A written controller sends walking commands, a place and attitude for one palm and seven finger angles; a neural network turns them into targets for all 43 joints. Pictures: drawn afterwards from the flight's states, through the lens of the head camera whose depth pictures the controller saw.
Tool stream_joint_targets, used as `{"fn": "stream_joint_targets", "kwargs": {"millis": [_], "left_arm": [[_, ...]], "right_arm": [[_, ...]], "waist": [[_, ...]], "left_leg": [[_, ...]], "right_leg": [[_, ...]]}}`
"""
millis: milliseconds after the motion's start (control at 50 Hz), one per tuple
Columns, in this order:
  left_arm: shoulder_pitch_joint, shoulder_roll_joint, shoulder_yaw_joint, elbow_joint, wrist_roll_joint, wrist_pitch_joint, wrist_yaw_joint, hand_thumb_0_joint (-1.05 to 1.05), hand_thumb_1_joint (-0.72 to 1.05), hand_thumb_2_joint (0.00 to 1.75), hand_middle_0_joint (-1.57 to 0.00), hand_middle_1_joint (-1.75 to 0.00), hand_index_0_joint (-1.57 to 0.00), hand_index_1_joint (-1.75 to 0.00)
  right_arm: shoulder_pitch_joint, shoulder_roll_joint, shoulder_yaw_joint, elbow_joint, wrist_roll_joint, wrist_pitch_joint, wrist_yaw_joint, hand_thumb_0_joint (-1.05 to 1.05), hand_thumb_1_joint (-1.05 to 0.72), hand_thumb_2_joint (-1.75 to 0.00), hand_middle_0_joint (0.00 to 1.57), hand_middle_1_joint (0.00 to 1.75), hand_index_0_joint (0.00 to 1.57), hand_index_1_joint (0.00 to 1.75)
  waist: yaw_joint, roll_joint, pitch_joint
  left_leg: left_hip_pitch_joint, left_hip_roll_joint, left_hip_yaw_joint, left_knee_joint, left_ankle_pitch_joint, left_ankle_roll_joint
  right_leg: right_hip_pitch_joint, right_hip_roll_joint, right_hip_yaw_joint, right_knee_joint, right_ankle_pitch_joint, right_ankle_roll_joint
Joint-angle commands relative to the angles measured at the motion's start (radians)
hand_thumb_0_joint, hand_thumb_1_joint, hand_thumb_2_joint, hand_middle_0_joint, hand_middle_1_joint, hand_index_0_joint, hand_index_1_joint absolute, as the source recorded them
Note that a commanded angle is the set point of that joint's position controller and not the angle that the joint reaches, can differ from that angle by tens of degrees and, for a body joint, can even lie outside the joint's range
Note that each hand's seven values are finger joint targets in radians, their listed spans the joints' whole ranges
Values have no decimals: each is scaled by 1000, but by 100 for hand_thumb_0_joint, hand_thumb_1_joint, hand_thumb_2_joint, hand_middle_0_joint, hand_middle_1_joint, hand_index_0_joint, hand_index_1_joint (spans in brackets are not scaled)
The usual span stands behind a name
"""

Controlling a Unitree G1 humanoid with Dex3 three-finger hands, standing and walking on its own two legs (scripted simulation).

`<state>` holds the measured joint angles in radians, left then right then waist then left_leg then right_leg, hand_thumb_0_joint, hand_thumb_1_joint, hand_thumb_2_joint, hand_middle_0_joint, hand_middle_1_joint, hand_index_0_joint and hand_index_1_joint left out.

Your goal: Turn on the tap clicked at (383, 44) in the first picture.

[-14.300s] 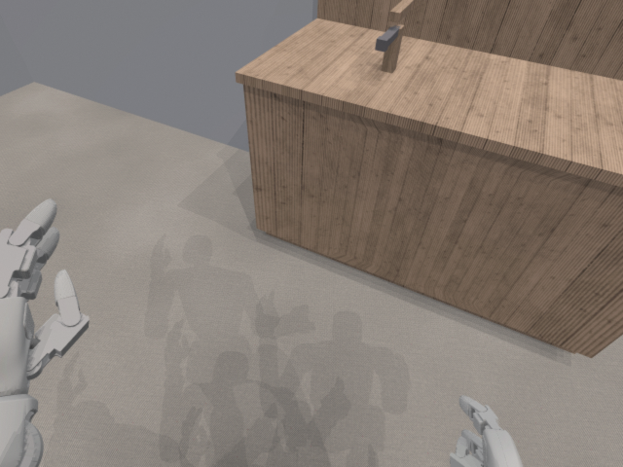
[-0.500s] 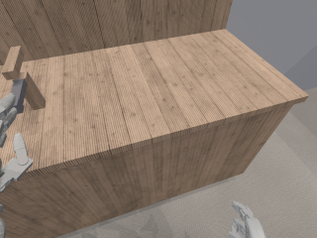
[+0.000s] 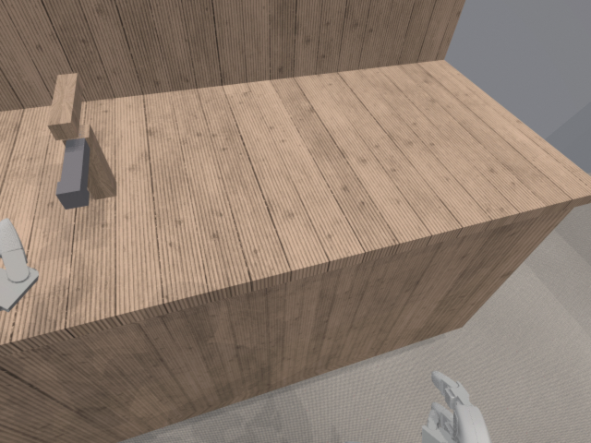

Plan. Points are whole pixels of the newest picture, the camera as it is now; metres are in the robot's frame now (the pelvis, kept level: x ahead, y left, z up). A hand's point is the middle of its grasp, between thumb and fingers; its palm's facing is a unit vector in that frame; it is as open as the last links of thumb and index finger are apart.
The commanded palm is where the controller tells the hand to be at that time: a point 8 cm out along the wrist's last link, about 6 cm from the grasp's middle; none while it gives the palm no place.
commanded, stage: shuffle to correct the standing spot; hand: left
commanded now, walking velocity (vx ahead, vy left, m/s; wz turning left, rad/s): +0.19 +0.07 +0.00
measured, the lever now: (73, 193) +0.38 +0.32 +0.13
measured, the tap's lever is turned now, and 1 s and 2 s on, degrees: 0 0 0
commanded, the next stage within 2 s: come to a stop and stand still in 0.18 s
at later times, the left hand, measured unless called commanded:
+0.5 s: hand out of the picture +0.26 +0.32 +0.19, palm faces +0.41 -0.85 -0.33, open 7.5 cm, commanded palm +0.19 +0.35 +0.19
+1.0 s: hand out of the picture +0.30 +0.33 +0.22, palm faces +0.46 -0.78 -0.42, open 7.5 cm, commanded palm +0.20 +0.34 +0.19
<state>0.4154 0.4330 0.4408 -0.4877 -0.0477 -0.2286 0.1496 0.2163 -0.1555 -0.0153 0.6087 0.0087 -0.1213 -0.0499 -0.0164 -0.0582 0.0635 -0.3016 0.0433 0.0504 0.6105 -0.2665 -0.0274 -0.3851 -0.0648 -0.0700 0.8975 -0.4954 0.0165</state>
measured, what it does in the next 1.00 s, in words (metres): steps on the spot: right foot, then left foot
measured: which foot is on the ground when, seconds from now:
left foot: down 0.00-0.08, up 0.10-0.32, down 0.34-1.00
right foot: up 0.00-0.04, down 0.06-0.34, up 0.36-0.60, down 0.62-1.00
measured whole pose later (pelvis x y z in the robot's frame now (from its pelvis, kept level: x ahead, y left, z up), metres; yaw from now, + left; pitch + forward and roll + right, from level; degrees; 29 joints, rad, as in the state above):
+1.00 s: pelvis +0.05 +0.05 +0.01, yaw +1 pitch +0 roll -1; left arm 0.17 0.56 0.41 -0.42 -0.05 -0.20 0.14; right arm 0.23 -0.24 0.05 0.60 0.02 -0.13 -0.08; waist 0.03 -0.04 0.08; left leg -0.33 0.04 -0.02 0.57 -0.25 -0.01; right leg -0.29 0.03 -0.11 0.51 -0.23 -0.05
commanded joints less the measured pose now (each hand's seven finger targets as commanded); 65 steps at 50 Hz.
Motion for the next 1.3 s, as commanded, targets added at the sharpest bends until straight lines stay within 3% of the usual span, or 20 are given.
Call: {"fn": "stream_joint_targets", "kwargs": {"millis": [0, 20, 60, 80, 180, 260, 300, 320, 340, 480, 580, 660, 860, 880, 900, 920, 1000, 1080, 1160, 1280], "left_arm": [[-20, 74, 20, -235, 4, -53, 8, 0, 90, 90, -20, -30, -20, -30], [-24, 80, 14, -232, 11, -50, 8, 0, 90, 90, -20, -30, -20, -30], [-63, 135, 33, -211, 29, -38, 9, 0, 90, 90, -20, -30, -20, -30], [-98, 160, 57, -212, 16, -33, 17, 0, 90, 90, -20, -30, -20, -30], [-71, 159, 85, -154, 18, -62, 7, 0, 90, 90, -20, -30, -20, -30], [-136, 94, 22, -201, 5, -57, 5, 0, 90, 90, -20, -30, -20, -30], [-137, 67, -7, -282, -4, -60, 7, 0, 90, 90, -20, -30, -20, -30], [-158, 75, -9, -311, 0, -63, 11, 0, 90, 90, -20, -30, -20, -30], [-154, 109, 18, -289, 9, -61, 11, 0, 90, 90, -20, -30, -20, -30], [28, 117, 52, -390, -15, -26, 0, 0, 90, 90, -20, -30, -20, -30], [18, 119, 62, -260, -18, 3, 1, 0, 90, 90, -20, -30, -20, -30], [-2, 64, 16, -126, -30, 41, -2, 0, 90, 90, -20, -30, -20, -30], [-94, 115, 8, -287, -12, 43, 31, 0, 90, 90, -20, -30, -20, -30], [-1085, 975, 302, -639, 15, -150, 25, 0, 90, 90, -20, -30, -20, -30], [-595, 395, 226, -142, 27, -80, 22, 0, 90, 90, -20, -30, -20, -30], [-429, 337, 184, -81, 7, -43, 25, 0, 90, 90, -20, -30, -20, -30], [-117, 232, 87, -56, -34, -86, -4, 0, 90, 90, -20, -30, -20, -30], [94, 120, 18, -114, -72, -106, -11, 0, 90, 90, -20, -30, -20, -30], [-13, 231, 139, -169, -75, -129, 0, 0, 90, 90, -20, -30, -20, -30], [-192, 271, 100, -294, -50, -141, -13, 0, 90, 90, -20, -30, -20, -30]], "right_arm": [[-82, -169, -30, -133, 10, -68, 9, 0, -90, -90, 20, 30, 20, 30], [-92, -164, -20, -134, 6, -69, 11, 0, -90, -90, 20, 30, 20, 30], [-89, -142, -16, -136, -6, -60, 16, 0, -90, -90, 20, 30, 20, 30], [-112, -160, -17, -130, -8, -53, 20, 0, -90, -90, 20, 30, 20, 30], [-108, -141, -7, -97, -4, -25, 13, 0, -90, -90, 20, 30, 20, 30], [-99, -133, -16, -118, -13, -39, -7, 0, -90, -90, 20, 30, 20, 30], [-88, -180, -38, -134, -9, -52, -16, 0, -90, -90, 20, 30, 20, 30], [-87, -188, -37, -152, -7, -54, -10, 0, -90, -90, 20, 30, 20, 30], [-99, -170, -36, -154, -10, -53, -7, 0, -90, -90, 20, 30, 20, 30], [-109, -153, -21, -160, -9, -66, 32, 0, -90, -90, 20, 30, 20, 30], [-95, -147, -5, -161, 5, -47, 18, 0, -90, -90, 20, 30, 20, 30], [-78, -146, -17, -155, 16, -40, 7, 0, -90, -90, 20, 30, 20, 30], [-144, -158, -5, -162, 6, -29, -25, 0, -90, -90, 20, 30, 20, 30], [-24, -204, 168, -278, 117, -23, -108, 0, -90, -90, 20, 30, 20, 30], [-14, -97, 39, -199, 56, -65, -81, 0, -90, -90, 20, 30, 20, 30], [-80, -150, 37, -158, 10, -65, -35, 0, -90, -90, 20, 30, 20, 30], [-6, -224, -12, -162, -18, -78, 32, 0, -90, -90, 20, 30, 20, 30], [-38, -216, -23, -168, 12, -105, 90, 0, -90, -90, 20, 30, 20, 30], [-54, -229, -38, -174, 0, -103, 76, 0, -90, -90, 20, 30, 20, 30], [-92, -213, -19, -159, -7, -120, 78, 0, -90, -90, 20, 30, 20, 30]], "waist": [[22, 301, -135], [29, 240, -136], [29, -150, -106], [40, -155, -66], [28, -98, -83], [25, -8, -123], [4, 301, -143], [4, 418, -141], [12, 281, -112], [27, 329, -235], [13, 215, -172], [12, -22, -133], [34, 77, -125], [-38, 190, -59], [18, 5, -86], [35, -50, -108], [59, 156, -247], [71, 124, -236], [51, -36, -172], [48, 275, -247]], "left_leg": [[-57, 115, -104, -170, -21, 149], [-124, 100, -100, -116, -97, 130], [-332, -53, 23, 283, -232, 50], [-398, -41, -34, 456, -216, 33], [-240, 45, -55, 302, -94, 33], [135, -51, 101, -55, 20, 35], [301, 116, -202, -227, -65, 94], [289, 292, -515, -351, 19, 184], [238, 319, -542, -370, 145, 228], [226, 200, -144, -220, 498, 110], [31, 167, -98, -183, 227, 53], [35, 31, -26, -74, -20, 9], [106, 36, -97, -172, 64, 48], [-14, -37, -123, -111, -45, 74], [9, 63, -126, -55, -20, 72], [59, 3, -102, -83, -34, 49], [36, -7, -86, -11, 27, 43], [92, 17, -111, -92, 210, 53], [41, 37, -148, -173, 287, 33], [150, 80, -191, -204, 433, 28]], "right_leg": [[178, 43, -59, -278, 116, -1], [265, 31, -21, -401, 152, -13], [314, -274, 509, -645, 9, -156], [296, -372, 626, -693, 33, -205], [217, -252, 227, -535, 433, -180], [58, -113, 59, -460, 80, -121], [-102, -1, -6, -147, 7, -43], [-185, 77, 15, 66, -110, -19], [-188, 67, 79, 154, -59, -26], [35, 60, 15, -207, 126, -13], [287, 50, 26, -523, 386, -11], [188, -81, 222, -585, 444, -72], [168, -78, 189, -597, 229, -53], [31, -40, 145, -590, 134, 29], [11, -96, 134, -568, 18, -6], [48, -47, 180, -604, 82, -42], [120, -121, 222, -513, 312, -113], [133, -65, 109, -420, 448, -76], [163, -36, 52, -409, 473, -27], [117, -27, 36, -316, 226, -30]]}}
